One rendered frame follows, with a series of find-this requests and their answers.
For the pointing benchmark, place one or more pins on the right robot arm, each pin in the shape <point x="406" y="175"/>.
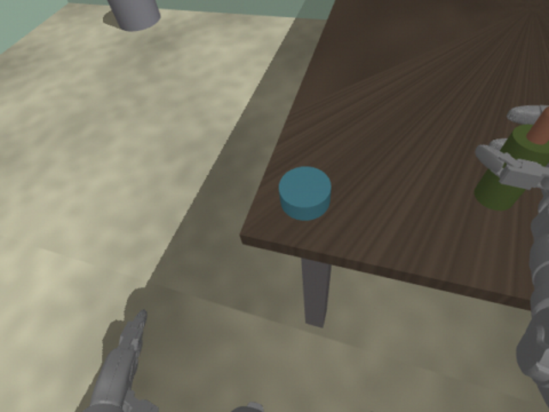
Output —
<point x="532" y="352"/>

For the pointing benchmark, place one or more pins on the left robot hand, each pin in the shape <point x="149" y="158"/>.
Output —
<point x="113" y="385"/>

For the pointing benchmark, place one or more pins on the table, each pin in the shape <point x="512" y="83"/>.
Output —
<point x="396" y="98"/>

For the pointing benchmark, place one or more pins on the right robot hand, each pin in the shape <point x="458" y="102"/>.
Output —
<point x="519" y="173"/>

